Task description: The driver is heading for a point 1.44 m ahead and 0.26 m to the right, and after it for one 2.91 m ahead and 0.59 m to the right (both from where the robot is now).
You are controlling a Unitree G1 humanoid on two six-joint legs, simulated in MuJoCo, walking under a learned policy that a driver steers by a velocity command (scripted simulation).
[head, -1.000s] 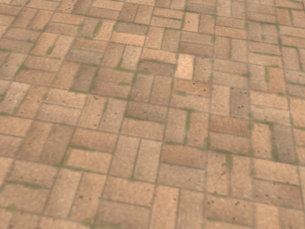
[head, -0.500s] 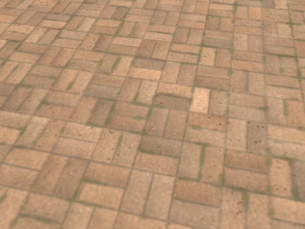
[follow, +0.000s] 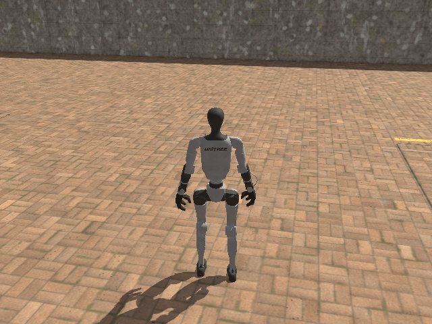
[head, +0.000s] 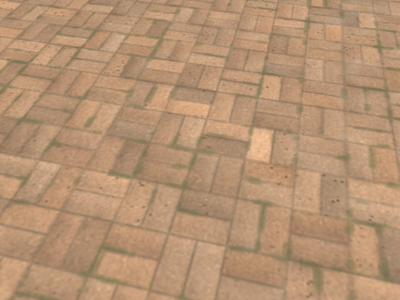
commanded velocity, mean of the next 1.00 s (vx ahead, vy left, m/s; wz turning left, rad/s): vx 0.43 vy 0.00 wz -0.26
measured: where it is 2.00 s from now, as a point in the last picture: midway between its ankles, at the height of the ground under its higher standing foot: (261, 179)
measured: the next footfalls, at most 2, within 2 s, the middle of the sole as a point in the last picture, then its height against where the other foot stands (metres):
right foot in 0.60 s outside the picture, level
left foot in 1.10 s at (208, 243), level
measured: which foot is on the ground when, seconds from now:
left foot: down 0.00-0.62, up 0.64-1.00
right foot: down 0.00-0.14, up 0.16-0.58, down 0.60-1.00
